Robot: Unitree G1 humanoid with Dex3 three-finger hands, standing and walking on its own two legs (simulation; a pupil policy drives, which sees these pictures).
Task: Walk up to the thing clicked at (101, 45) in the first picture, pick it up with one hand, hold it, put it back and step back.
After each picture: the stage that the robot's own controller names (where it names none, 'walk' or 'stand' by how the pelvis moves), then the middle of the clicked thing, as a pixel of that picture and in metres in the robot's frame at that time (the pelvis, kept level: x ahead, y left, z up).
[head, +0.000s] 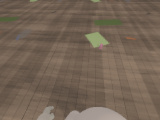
stand; (101, 46) +1.59 -0.18 -0.72
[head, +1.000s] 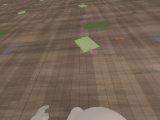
walk; (90, 50) +1.47 +0.14 -0.70
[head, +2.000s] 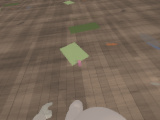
walk; (79, 63) +0.97 +0.29 -0.71
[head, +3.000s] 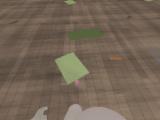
walk; (76, 83) +0.55 +0.22 -0.70
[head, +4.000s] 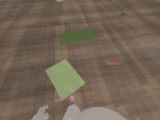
stand; (72, 98) +0.29 +0.21 -0.70
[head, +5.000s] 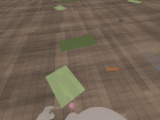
stand; (72, 106) +0.25 +0.22 -0.72
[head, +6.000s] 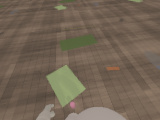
stand; (72, 105) +0.26 +0.22 -0.73
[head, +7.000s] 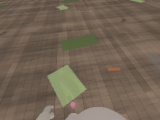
stand; (73, 105) +0.26 +0.21 -0.73
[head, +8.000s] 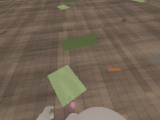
stand; (73, 105) +0.26 +0.21 -0.73
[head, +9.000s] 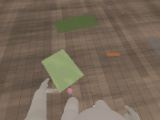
go down; (70, 91) +0.29 +0.21 -0.66
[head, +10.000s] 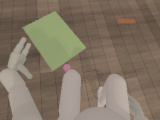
go down; (67, 68) +0.36 +0.21 -0.31
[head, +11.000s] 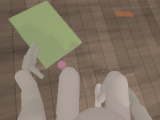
close in; (62, 65) +0.36 +0.22 -0.27
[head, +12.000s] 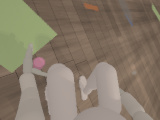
close; (38, 64) +0.36 +0.24 -0.22
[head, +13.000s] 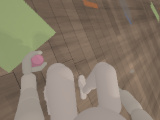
close; (37, 62) +0.36 +0.25 -0.22
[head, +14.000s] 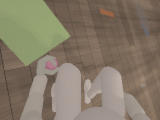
lift; (50, 65) +0.31 +0.23 -0.19
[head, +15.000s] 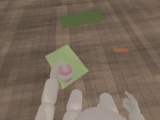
lift; (66, 73) +0.31 +0.18 +0.00
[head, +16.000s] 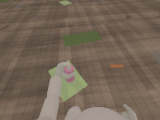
hold; (69, 73) +0.32 +0.17 +0.02
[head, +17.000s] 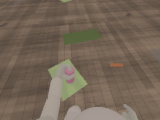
hold; (69, 75) +0.32 +0.17 +0.00
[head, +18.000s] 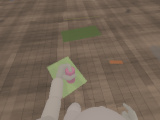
hold; (70, 75) +0.32 +0.16 -0.02
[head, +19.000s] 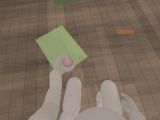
crouch; (68, 65) +0.37 +0.17 -0.09
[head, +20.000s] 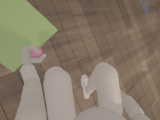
lower; (37, 55) +0.40 +0.25 -0.22
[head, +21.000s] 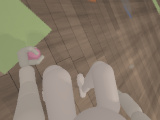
lower; (34, 56) +0.40 +0.25 -0.22
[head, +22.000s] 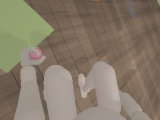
lower; (35, 56) +0.39 +0.25 -0.22
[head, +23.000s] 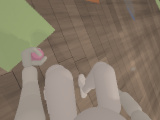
lower; (37, 57) +0.39 +0.24 -0.22
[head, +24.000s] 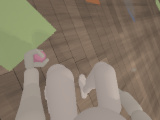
loosen; (39, 59) +0.38 +0.24 -0.22
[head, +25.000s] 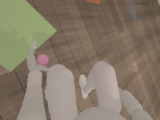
withdraw; (42, 61) +0.36 +0.22 -0.22
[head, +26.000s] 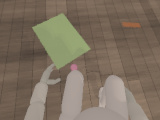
walk; (74, 68) +0.38 +0.17 -0.34
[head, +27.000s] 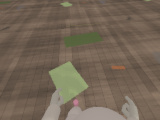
stand; (76, 103) +0.29 +0.16 -0.66
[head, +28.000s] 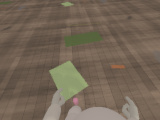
stand; (75, 101) +0.30 +0.17 -0.67
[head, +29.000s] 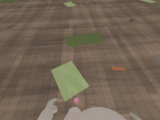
stand; (76, 101) +0.31 +0.16 -0.69
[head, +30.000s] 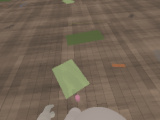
walk; (77, 98) +0.32 +0.17 -0.72
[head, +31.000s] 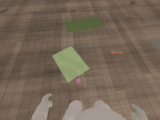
walk; (78, 81) +0.46 +0.15 -0.71
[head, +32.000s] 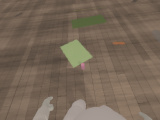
walk; (82, 66) +0.76 +0.19 -0.70
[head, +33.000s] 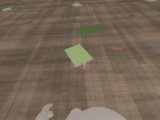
stand; (84, 65) +0.96 +0.17 -0.71
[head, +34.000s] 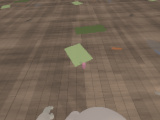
stand; (83, 65) +0.96 +0.16 -0.72
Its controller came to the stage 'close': yes
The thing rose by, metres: 0.71
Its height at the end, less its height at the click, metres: +0.00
